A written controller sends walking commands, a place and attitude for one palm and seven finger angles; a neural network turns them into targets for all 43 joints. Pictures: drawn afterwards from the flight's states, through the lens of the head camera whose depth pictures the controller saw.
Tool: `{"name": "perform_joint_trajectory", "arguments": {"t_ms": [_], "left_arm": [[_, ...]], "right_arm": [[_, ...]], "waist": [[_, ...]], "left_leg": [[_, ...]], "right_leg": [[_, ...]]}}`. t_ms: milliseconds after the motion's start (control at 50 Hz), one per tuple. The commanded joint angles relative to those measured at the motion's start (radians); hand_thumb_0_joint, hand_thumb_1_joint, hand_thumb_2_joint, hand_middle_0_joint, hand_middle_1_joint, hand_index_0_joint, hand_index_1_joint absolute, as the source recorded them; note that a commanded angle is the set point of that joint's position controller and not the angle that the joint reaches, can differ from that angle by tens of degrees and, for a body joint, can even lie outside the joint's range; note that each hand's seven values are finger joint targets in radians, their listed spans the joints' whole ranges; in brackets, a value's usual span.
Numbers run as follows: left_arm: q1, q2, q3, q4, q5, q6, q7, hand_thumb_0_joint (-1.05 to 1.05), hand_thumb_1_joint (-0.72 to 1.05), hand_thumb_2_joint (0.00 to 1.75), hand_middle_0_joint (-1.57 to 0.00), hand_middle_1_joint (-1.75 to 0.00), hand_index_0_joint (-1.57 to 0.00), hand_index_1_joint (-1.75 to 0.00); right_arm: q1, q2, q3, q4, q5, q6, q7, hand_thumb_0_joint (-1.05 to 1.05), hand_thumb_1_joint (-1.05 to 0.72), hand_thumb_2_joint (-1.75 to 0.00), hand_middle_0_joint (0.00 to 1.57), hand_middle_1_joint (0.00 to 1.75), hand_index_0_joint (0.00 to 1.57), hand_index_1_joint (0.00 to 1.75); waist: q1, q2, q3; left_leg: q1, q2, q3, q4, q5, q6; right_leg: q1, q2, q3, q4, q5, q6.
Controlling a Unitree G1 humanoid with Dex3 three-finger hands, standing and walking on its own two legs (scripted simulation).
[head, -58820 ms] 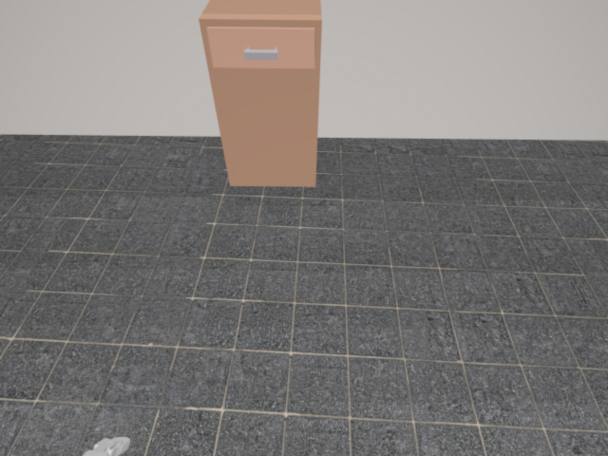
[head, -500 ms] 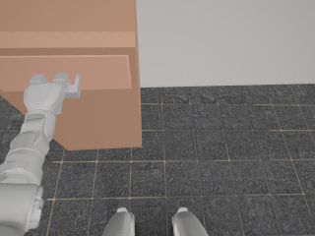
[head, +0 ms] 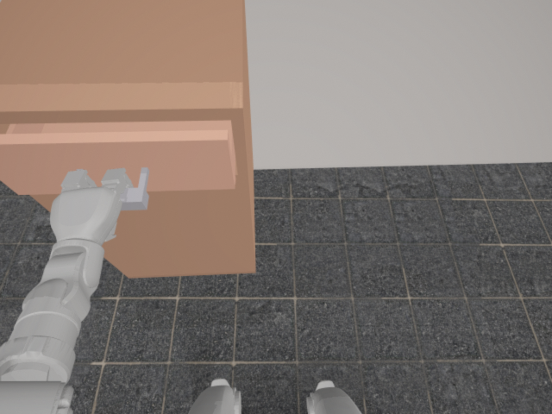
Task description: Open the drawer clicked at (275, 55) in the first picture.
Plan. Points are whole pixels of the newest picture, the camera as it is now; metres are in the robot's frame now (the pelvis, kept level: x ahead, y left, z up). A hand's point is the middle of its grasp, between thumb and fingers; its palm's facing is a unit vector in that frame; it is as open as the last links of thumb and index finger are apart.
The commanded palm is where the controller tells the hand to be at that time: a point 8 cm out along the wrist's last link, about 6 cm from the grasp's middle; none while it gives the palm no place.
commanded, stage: pull the drawer open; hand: left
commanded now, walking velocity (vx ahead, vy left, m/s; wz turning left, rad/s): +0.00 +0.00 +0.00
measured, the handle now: (109, 187) +0.46 +0.27 -0.01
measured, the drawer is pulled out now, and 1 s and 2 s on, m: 0.04 0.16 0.28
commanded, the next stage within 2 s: none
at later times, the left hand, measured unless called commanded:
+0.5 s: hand (97, 268) +0.33 +0.27 -0.03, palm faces -0.03 -0.06 -1.00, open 6.2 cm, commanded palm +0.30 +0.27 +0.02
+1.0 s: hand (90, 304) +0.28 +0.26 -0.03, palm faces -0.03 -0.05 -1.00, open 6.1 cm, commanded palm +0.25 +0.27 +0.02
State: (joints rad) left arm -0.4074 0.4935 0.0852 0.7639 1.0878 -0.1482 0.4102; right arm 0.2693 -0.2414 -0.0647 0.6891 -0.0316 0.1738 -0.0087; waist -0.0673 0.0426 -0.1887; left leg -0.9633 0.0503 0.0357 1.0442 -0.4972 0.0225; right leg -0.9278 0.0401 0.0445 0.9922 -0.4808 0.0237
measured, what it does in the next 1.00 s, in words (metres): stands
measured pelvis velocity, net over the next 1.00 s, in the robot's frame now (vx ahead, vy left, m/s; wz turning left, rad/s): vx -0.01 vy -0.01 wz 0.03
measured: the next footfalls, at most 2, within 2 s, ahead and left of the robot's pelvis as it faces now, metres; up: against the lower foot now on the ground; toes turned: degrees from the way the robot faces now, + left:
none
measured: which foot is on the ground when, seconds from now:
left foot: down 0.00-1.00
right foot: down 0.00-1.00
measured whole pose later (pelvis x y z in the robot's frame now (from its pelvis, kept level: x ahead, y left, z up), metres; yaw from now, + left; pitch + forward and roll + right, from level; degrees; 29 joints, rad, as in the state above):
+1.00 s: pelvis -0.01 -0.01 +0.00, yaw +2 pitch +18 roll -1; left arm 0.00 0.42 0.04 0.43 1.08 -0.09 0.48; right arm 0.18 -0.23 -0.05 0.66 -0.03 0.13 -0.03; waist -0.02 0.04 -0.17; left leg -0.87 0.04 0.02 1.04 -0.49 0.00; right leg -0.84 0.03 0.02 1.01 -0.49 0.01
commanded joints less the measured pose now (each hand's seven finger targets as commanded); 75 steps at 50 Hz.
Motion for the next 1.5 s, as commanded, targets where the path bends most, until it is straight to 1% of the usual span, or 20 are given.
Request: {"name": "perform_joint_trajectory", "arguments": {"t_ms": [0, 60, 200, 280, 300, 320, 440, 480, 540, 620, 680, 700, 800, 880, 1040, 1080, 1140, 1180, 1340, 1480], "left_arm": [[-0.101, 0.232, 0.096, -0.156, -0.016, 0.004, 0.048, 0.00, 0.90, 0.90, -0.40, -1.35, -0.40, -1.35], [-0.116, 0.228, 0.094, -0.208, -0.013, 0.008, 0.063, 0.00, 0.90, 0.90, -0.40, -1.35, -0.40, -1.35], [0.000, 0.193, 0.083, -0.274, -0.013, 0.038, 0.082, 0.00, 0.90, 0.90, -0.40, -1.35, -0.40, -1.35], [0.030, 0.212, 0.107, -0.304, -0.018, 0.044, 0.083, 0.00, 0.90, 0.90, -0.40, -1.35, -0.40, -1.35], [0.073, 0.197, 0.098, -0.269, -0.025, 0.055, 0.078, 0.00, 0.90, 0.90, -0.40, -1.35, -0.40, -1.35], [0.023, 0.209, 0.102, -0.301, -0.020, 0.046, 0.079, 0.00, 0.90, 0.90, -0.40, -1.35, -0.40, -1.35], [0.096, 0.213, 0.111, -0.299, -0.019, 0.045, 0.080, 0.00, 0.90, 0.90, -0.40, -1.35, -0.40, -1.35], [0.090, 0.216, 0.116, -0.352, -0.013, 0.037, 0.086, 0.00, 0.90, 0.90, -0.40, -1.35, -0.40, -1.35], [0.139, 0.173, 0.087, -0.357, -0.021, 0.047, 0.093, 0.00, 0.90, 0.90, -0.40, -1.35, -0.40, -1.35], [0.120, 0.187, 0.098, -0.383, -0.022, 0.047, 0.099, 0.00, 0.90, 0.90, -0.40, -1.35, -0.40, -1.35], [0.196, 0.198, 0.117, -0.421, -0.017, 0.048, 0.103, 0.00, 0.90, 0.90, -0.40, -1.35, -0.40, -1.35], [0.234, 0.159, 0.084, -0.415, -0.022, 0.057, 0.101, 0.00, 0.90, 0.90, -0.40, -1.35, -0.40, -1.35], [0.276, 0.122, 0.058, -0.460, -0.025, 0.065, 0.112, 0.00, 0.90, 0.90, -0.40, -1.35, -0.40, -1.35], [0.265, 0.160, 0.091, -0.502, -0.020, 0.065, 0.114, 0.00, 0.90, 0.90, -0.40, -1.35, -0.40, -1.35], [0.410, 0.109, 0.066, -0.542, -0.030, 0.071, 0.113, 0.00, 0.90, 0.90, -0.40, -1.35, -0.40, -1.35], [0.437, 0.145, 0.105, -0.587, -0.021, 0.064, 0.120, 0.00, 0.90, 0.90, -0.40, -1.35, -0.40, -1.35], [0.530, 0.089, 0.072, -0.603, -0.030, 0.073, 0.124, 0.00, 0.90, 0.90, -0.40, -1.35, -0.40, -1.35], [0.551, 0.121, 0.105, -0.649, -0.031, 0.065, 0.130, 0.00, 0.90, 0.90, -0.40, -1.35, -0.40, -1.35], [0.733, 0.091, 0.108, -0.712, -0.033, 0.066, 0.148, 0.00, 0.90, 0.90, -0.40, -1.35, -0.40, -1.35], [0.829, 0.108, 0.146, -0.798, -0.034, 0.052, 0.172, 0.00, 0.90, 0.90, -0.40, -1.35, -0.40, -1.35]], "right_arm": [[0.071, -0.168, -0.055, -0.073, -0.005, -0.020, -0.018, 0.00, -0.90, -0.90, 0.20, 0.30, 0.20, 0.30], [0.052, -0.167, -0.055, -0.079, -0.007, -0.022, -0.017, 0.00, -0.90, -0.90, 0.20, 0.30, 0.20, 0.30], [0.018, -0.156, -0.054, -0.099, -0.006, -0.023, -0.018, 0.00, -0.90, -0.90, 0.20, 0.30, 0.20, 0.30], [-0.010, -0.153, -0.048, -0.110, -0.003, -0.026, -0.024, 0.00, -0.90, -0.90, 0.20, 0.30, 0.20, 0.30], [-0.012, -0.157, -0.047, -0.110, -0.004, -0.029, -0.025, 0.00, -0.90, -0.90, 0.20, 0.30, 0.20, 0.30], [-0.020, -0.154, -0.045, -0.114, -0.001, -0.030, -0.030, 0.00, -0.90, -0.90, 0.20, 0.30, 0.20, 0.30], [-0.044, -0.152, -0.040, -0.119, -0.003, -0.037, -0.037, 0.00, -0.90, -0.90, 0.20, 0.30, 0.20, 0.30], [-0.054, -0.147, -0.040, -0.126, -0.004, -0.037, -0.038, 0.00, -0.90, -0.90, 0.20, 0.30, 0.20, 0.30], [-0.059, -0.146, -0.042, -0.130, -0.003, -0.046, -0.035, 0.00, -0.90, -0.90, 0.20, 0.30, 0.20, 0.30], [-0.070, -0.144, -0.040, -0.134, -0.002, -0.053, -0.042, 0.00, -0.90, -0.90, 0.20, 0.30, 0.20, 0.30], [-0.082, -0.141, -0.037, -0.140, -0.003, -0.055, -0.042, 0.00, -0.90, -0.90, 0.20, 0.30, 0.20, 0.30], [-0.078, -0.143, -0.039, -0.143, -0.003, -0.059, -0.038, 0.00, -0.90, -0.90, 0.20, 0.30, 0.20, 0.30], [-0.084, -0.139, -0.039, -0.152, -0.003, -0.073, -0.035, 0.00, -0.90, -0.90, 0.20, 0.30, 0.20, 0.30], [-0.104, -0.136, -0.033, -0.155, -0.004, -0.076, -0.042, 0.00, -0.90, -0.90, 0.20, 0.30, 0.20, 0.30], [-0.117, -0.129, -0.033, -0.168, -0.005, -0.091, -0.039, 0.00, -0.90, -0.90, 0.20, 0.30, 0.20, 0.30], [-0.134, -0.125, -0.030, -0.174, -0.008, -0.088, -0.038, 0.00, -0.90, -0.90, 0.20, 0.30, 0.20, 0.30], [-0.134, -0.123, -0.034, -0.186, -0.007, -0.098, -0.030, 0.00, -0.90, -0.90, 0.20, 0.30, 0.20, 0.30], [-0.148, -0.123, -0.029, -0.193, -0.009, -0.098, -0.029, 0.00, -0.90, -0.90, 0.20, 0.30, 0.20, 0.30], [-0.167, -0.114, -0.025, -0.215, -0.014, -0.110, -0.020, 0.00, -0.90, -0.90, 0.20, 0.30, 0.20, 0.30], [-0.193, -0.107, -0.018, -0.226, -0.022, -0.105, -0.016, 0.00, -0.90, -0.90, 0.20, 0.30, 0.20, 0.30]], "waist": [[0.046, 0.004, -0.374], [0.047, 0.048, -0.365], [0.067, 0.050, -0.382], [0.070, 0.021, -0.373], [0.068, 0.003, -0.335], [0.060, -0.006, -0.336], [0.082, 0.019, -0.308], [0.088, 0.040, -0.340], [0.080, 0.026, -0.308], [0.073, -0.003, -0.307], [0.100, 0.032, -0.335], [0.093, 0.041, -0.300], [0.084, 0.018, -0.282], [0.089, 0.018, -0.301], [0.093, 0.019, -0.260], [0.114, 0.038, -0.293], [0.105, 0.008, -0.266], [0.115, 0.012, -0.283], [0.116, 0.019, -0.232], [0.129, 0.023, -0.259]], "left_leg": [[0.348, -0.039, -0.012, -0.081, 0.542, 0.011], [0.369, -0.040, -0.016, -0.084, 0.546, 0.009], [0.405, -0.044, -0.017, -0.087, 0.582, 0.005], [0.380, -0.048, -0.012, -0.100, 0.525, 0.006], [0.363, -0.051, -0.012, -0.098, 0.498, 0.008], [0.350, -0.050, -0.011, -0.102, 0.469, 0.009], [0.340, -0.058, -0.008, -0.106, 0.416, 0.007], [0.362, -0.055, -0.012, -0.109, 0.440, 0.004], [0.363, -0.055, -0.014, -0.108, 0.421, 0.004], [0.337, -0.055, -0.011, -0.110, 0.370, 0.008], [0.361, -0.056, -0.014, -0.115, 0.400, 0.004], [0.364, -0.056, -0.017, -0.117, 0.394, 0.003], [0.369, -0.053, -0.025, -0.123, 0.374, 0.003], [0.365, -0.056, -0.016, -0.124, 0.360, 0.005], [0.368, -0.060, -0.015, -0.118, 0.371, 0.004], [0.384, -0.059, -0.016, -0.117, 0.404, -0.001], [0.385, -0.058, -0.016, -0.111, 0.412, 0.000], [0.384, -0.059, -0.015, -0.108, 0.424, 0.000], [0.367, -0.063, -0.015, -0.090, 0.418, -0.002], [0.364, -0.066, -0.015, -0.070, 0.431, -0.004]], "right_leg": [[0.206, 0.030, -0.079, -0.073, 0.492, -0.062], [0.188, 0.029, -0.082, -0.074, 0.472, -0.067], [0.221, 0.030, -0.080, -0.078, 0.505, -0.066], [0.243, 0.027, -0.077, -0.087, 0.491, -0.061], [0.241, 0.029, -0.080, -0.090, 0.478, -0.063], [0.236, 0.026, -0.076, -0.095, 0.465, -0.060], [0.228, 0.026, -0.075, -0.094, 0.409, -0.065], [0.222, 0.025, -0.077, -0.086, 0.408, -0.066], [0.214, 0.028, -0.081, -0.094, 0.393, -0.067], [0.213, 0.024, -0.075, -0.101, 0.365, -0.062], [0.225, 0.025, -0.075, -0.088, 0.374, -0.068], [0.215, 0.028, -0.081, -0.090, 0.363, -0.071], [0.204, 0.028, -0.089, -0.096, 0.336, -0.070], [0.215, 0.023, -0.078, -0.098, 0.338, -0.066], [0.221, 0.023, -0.081, -0.100, 0.362, -0.068], [0.227, 0.023, -0.077, -0.085, 0.374, -0.070], [0.232, 0.024, -0.080, -0.092, 0.398, -0.069], [0.239, 0.022, -0.075, -0.084, 0.413, -0.068], [0.233, 0.019, -0.075, -0.071, 0.435, -0.069], [0.226, 0.016, -0.067, -0.048, 0.452, -0.069]]}}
